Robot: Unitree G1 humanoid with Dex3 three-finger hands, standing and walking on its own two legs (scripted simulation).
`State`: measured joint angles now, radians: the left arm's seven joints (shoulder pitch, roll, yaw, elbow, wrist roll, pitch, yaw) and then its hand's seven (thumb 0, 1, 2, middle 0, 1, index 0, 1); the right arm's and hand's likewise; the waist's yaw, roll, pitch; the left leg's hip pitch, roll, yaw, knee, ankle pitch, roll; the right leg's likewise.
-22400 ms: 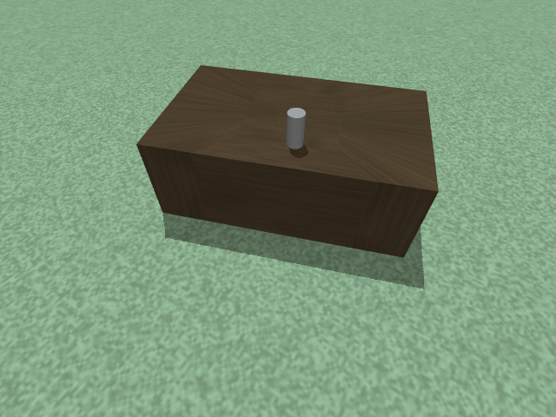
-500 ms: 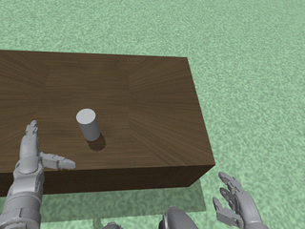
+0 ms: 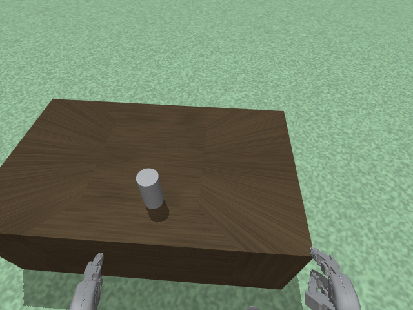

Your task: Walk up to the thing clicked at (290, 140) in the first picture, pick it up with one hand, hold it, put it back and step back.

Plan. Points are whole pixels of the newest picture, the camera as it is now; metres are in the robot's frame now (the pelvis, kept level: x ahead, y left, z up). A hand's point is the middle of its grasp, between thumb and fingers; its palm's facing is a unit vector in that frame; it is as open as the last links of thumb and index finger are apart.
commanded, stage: home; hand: left
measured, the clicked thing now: (150, 189) +0.53 +0.20 -0.23
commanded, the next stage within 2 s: stand in 1.76 s
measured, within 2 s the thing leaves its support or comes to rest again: neither
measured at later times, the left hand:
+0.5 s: hand out of the picture +0.15 +0.18 -0.06, palm faces +0.12 -0.96 -0.24, open 17.2 cm
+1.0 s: hand (113, 299) +0.17 +0.19 -0.06, palm faces +0.12 -0.97 -0.23, open 17.2 cm
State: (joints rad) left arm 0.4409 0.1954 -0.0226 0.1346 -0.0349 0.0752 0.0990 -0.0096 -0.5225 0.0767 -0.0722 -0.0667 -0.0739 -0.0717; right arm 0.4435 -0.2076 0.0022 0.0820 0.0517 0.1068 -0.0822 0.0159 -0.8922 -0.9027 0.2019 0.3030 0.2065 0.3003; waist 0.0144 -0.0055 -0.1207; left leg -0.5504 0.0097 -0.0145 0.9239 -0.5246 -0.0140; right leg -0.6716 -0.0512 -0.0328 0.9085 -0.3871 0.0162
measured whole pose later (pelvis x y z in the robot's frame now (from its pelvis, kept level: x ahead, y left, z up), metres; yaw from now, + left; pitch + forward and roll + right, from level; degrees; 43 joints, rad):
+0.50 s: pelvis -0.02 +0.00 +0.00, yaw -1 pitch +7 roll +0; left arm 0.43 0.20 -0.02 0.12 -0.03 0.06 0.12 -0.01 -0.50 0.09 -0.07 -0.07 -0.07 -0.07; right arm 0.45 -0.20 0.01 0.11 0.04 0.04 -0.11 0.02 -0.89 -0.90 0.20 0.30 0.21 0.30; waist 0.01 -0.01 -0.09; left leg -0.56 0.01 0.00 0.93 -0.50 -0.01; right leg -0.69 -0.05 -0.02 0.91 -0.35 0.02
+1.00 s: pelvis +0.00 +0.01 +0.00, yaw +0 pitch +8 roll +0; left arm 0.43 0.20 -0.01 0.11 -0.03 0.09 0.10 -0.01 -0.48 0.09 -0.06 -0.06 -0.06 -0.07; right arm 0.44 -0.20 0.01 0.13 0.04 0.02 -0.10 0.02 -0.90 -0.90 0.20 0.30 0.21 0.30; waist 0.01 -0.01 -0.11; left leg -0.55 0.00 0.00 0.93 -0.52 0.00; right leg -0.67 -0.06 -0.02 0.90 -0.38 0.03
